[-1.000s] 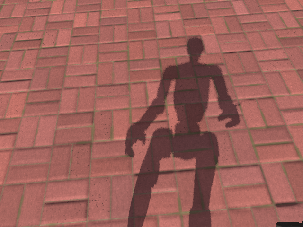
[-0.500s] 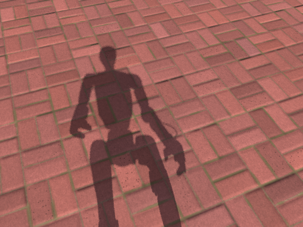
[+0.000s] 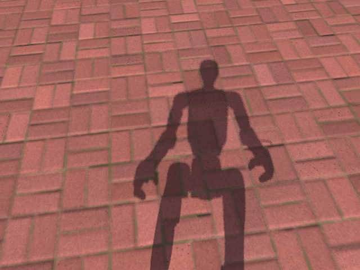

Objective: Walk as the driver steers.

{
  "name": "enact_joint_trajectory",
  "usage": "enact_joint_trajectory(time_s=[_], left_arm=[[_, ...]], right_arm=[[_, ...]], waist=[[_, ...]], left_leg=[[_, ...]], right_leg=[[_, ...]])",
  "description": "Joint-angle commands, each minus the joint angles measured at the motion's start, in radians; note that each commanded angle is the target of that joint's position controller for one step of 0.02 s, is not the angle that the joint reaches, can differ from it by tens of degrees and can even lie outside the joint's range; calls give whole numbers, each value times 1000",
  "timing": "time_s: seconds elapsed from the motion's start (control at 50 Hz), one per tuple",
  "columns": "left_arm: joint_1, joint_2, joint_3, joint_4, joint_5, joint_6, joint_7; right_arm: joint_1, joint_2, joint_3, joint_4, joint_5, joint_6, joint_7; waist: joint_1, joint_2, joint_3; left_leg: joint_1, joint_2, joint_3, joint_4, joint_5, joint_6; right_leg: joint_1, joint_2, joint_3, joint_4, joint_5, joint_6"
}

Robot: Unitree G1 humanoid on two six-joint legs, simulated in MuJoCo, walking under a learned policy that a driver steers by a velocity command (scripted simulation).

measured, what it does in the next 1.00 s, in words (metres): walks ahead, turning left: left foot, then right foot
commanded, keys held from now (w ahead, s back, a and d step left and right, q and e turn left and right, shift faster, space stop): w+q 0.18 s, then q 0.42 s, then no key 0.40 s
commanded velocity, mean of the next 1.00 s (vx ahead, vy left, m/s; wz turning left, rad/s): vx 0.21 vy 0.00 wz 0.44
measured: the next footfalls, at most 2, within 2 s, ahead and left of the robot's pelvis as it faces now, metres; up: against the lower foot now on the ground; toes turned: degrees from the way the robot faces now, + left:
left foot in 0.22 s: +0.29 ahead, +0.15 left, +0.00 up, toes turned +11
right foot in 0.70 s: +0.45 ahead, -0.02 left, +0.00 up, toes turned +29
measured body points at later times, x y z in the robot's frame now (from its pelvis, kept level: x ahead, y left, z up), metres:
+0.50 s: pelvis +0.23 +0.06 +0.00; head +0.28 +0.10 +0.44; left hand +0.33 +0.38 -0.11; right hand +0.43 -0.18 -0.10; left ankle +0.25 +0.14 -0.75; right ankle +0.36 -0.10 -0.67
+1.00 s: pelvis +0.32 +0.05 -0.01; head +0.35 +0.06 +0.44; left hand +0.33 +0.35 -0.12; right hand +0.57 -0.12 -0.12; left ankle +0.24 +0.17 -0.74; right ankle +0.42 -0.04 -0.75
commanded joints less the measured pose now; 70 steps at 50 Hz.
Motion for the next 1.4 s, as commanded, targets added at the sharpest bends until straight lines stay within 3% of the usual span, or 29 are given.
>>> enact_joint_trajectory(time_s=[0.02,0.14,0.18,0.22,0.24,0.26,0.28,0.3,0.32,0.34,0.38,0.46,0.6,0.68,0.7,0.72,0.74,0.76,0.78,0.82,0.9,1.0,1.02,1.04,1.06,1.08,1.14,1.34,1.4], left_arm=[[-73,148,34,-65,-6,-16,14],[-1,189,52,-14,-32,26,22],[-19,219,59,-18,-36,42,31],[-54,220,53,-35,-41,58,42],[-20,152,30,-64,-5,45,42],[71,65,-6,-107,4,16,26],[-33,168,15,-100,-24,-7,14],[-107,168,14,-131,-48,-13,13],[-116,153,13,-120,-33,-10,26],[-117,167,21,-116,-12,1,37],[-85,160,25,-118,-8,32,41],[-105,117,11,-128,0,55,50],[-254,123,5,-172,-14,59,29],[-194,130,15,-158,-13,37,13],[-184,152,18,-161,1,29,15],[-191,219,27,-182,22,31,22],[-169,202,24,-153,46,40,20],[-166,152,11,-162,25,39,15],[-166,142,10,-160,10,42,14],[-208,140,6,-159,-9,51,15],[-240,118,0,-143,-4,79,15],[-180,124,-3,-106,-22,89,14],[-156,114,-9,-97,-14,79,9],[-129,90,-16,-103,5,67,1],[-164,64,-24,-98,15,62,0],[-203,82,-21,-94,16,63,1],[-194,93,-14,-72,3,73,15],[-164,88,-7,25,-8,81,30],[-165,78,-6,52,-18,85,35]], right_arm=[[-58,-11,6,-73,-5,-10,18],[-192,-20,7,-165,-2,-9,52],[-136,-53,-12,-172,0,-4,55],[128,-149,-66,-113,-6,-3,39],[214,-248,-91,-98,-12,6,14],[146,-313,-93,-146,-28,-1,14],[165,-230,-71,-164,-24,-3,21],[123,-187,-59,-161,-20,-10,22],[72,-158,-54,-159,-6,-13,20],[25,-128,-47,-168,0,-9,12],[-16,-131,-47,-187,-24,-3,5],[-11,-162,-57,-177,-17,10,-18],[-4,-162,-56,-184,-9,63,-46],[-36,-120,-35,-194,-6,67,-47],[-8,-87,-24,-193,-13,63,-47],[65,-37,-8,-196,-38,57,-47],[98,-63,-13,-204,-28,54,-49],[99,-143,-32,-186,-31,54,-51],[64,-170,-45,-175,-21,62,-51],[40,-139,-43,-162,-17,86,-57],[17,-27,-5,-154,-15,88,-46],[38,-52,-11,-117,-22,81,-33],[30,-92,-15,-128,-36,81,-36],[12,-156,-28,-129,-44,82,-40],[-7,-90,-14,-117,-46,77,-31],[-27,-44,0,-122,-51,68,-25],[-5,-56,1,-97,-45,40,-27],[55,-35,10,-34,-34,24,-36],[99,-75,-5,-6,-21,32,-40]], waist=[[-12,-90,49],[17,-96,78],[-31,-137,11],[-179,-116,-124],[-174,65,-221],[-72,235,-396],[-157,29,-443],[-142,11,-310],[-98,-71,-187],[-68,-61,-137],[-19,-20,-117],[-13,6,-145],[-65,73,-139],[-26,105,-131],[-29,72,-131],[-84,-132,-172],[-103,-339,-169],[-72,-273,-167],[-53,-203,-150],[-59,-154,-111],[-58,-230,-115],[-55,-219,-111],[-43,-164,-115],[7,-2,-108],[-3,74,-96],[-18,50,-51],[-23,39,1],[-33,-31,-4],[-57,33,18]], left_leg=[[23,13,27,-143,135,7],[-2,-26,117,-287,-6,72],[126,-94,180,-284,-111,112],[500,-175,187,-394,-9,170],[809,11,-88,-375,293,235],[1087,275,-651,-468,378,478],[1074,252,-579,-507,456,432],[958,214,-413,-500,516,393],[799,154,-307,-512,513,343],[678,122,-253,-537,490,319],[518,87,-215,-578,537,314],[459,45,-159,-564,590,294],[470,18,-270,-509,231,226],[504,1,-327,-403,179,175],[459,-43,-308,-350,78,129],[363,-146,-192,-176,-247,72],[231,-225,-103,-47,-609,10],[196,-183,-114,115,-629,-26],[165,-178,-106,207,-583,-44],[164,-155,-108,229,-505,-72],[342,-122,19,-105,-430,-90],[558,-119,52,-552,-103,-24],[626,-54,-21,-544,-30,11],[602,23,-99,-506,-1,70],[470,25,-108,-537,-180,104],[417,2,-100,-561,-275,91],[386,-27,-74,-554,-240,46],[431,-52,-47,-524,-107,44],[439,-31,-109,-600,-506,101]], right_leg=[[-45,-274,59,-132,281,-123],[152,-330,-10,-22,479,-93],[178,-327,-37,123,825,-68],[51,-257,-75,518,908,-2],[-238,-183,-63,846,320,61],[-589,34,103,1202,-461,124],[-636,-25,278,1231,-440,101],[-671,-60,262,1178,-367,83],[-665,-99,245,1091,-300,85],[-623,-124,242,1022,-254,91],[-513,-123,241,968,-208,104],[-501,-84,228,782,-105,143],[-438,-23,262,485,6,146],[-284,-23,241,215,116,91],[-181,-98,291,142,289,53],[-49,-301,477,158,626,-38],[-26,-432,695,130,709,-225],[-28,-439,725,121,631,-271],[-27,-390,636,140,566,-241],[-75,-322,526,139,465,-186],[-132,-209,360,128,419,-141],[-170,-200,372,150,209,-100],[-234,-183,355,164,110,-43],[-269,-102,264,204,-5,14],[-177,-63,207,211,-45,62],[-151,-63,209,218,-9,81],[-144,-70,220,227,59,68],[-116,-76,223,225,145,78],[-203,0,133,331,-155,75]])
